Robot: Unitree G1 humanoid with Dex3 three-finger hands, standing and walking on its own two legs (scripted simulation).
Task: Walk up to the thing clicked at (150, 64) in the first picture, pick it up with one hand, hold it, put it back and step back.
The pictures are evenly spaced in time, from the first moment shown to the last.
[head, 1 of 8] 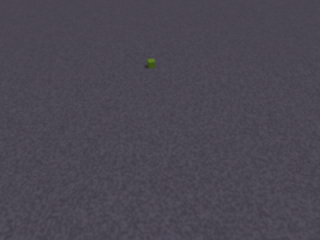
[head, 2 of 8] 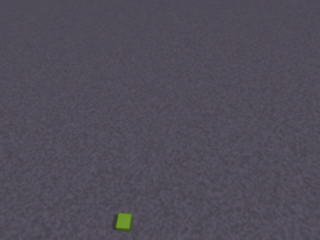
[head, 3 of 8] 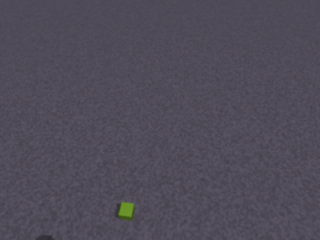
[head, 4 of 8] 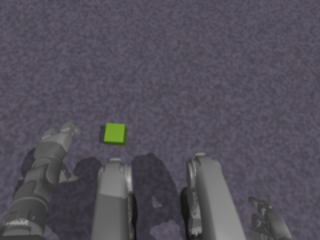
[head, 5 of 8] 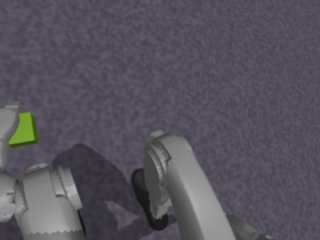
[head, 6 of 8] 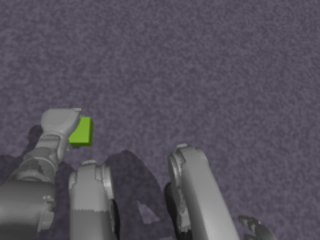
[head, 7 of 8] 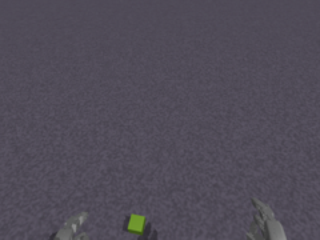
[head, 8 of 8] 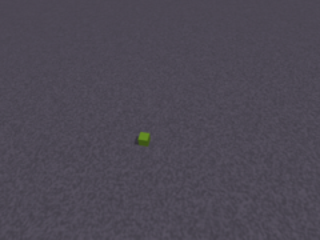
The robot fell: no
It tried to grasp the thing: yes
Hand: left
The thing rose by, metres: 0.67
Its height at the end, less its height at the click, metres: +0.00
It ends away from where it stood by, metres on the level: 0.01
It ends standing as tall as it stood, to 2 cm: yes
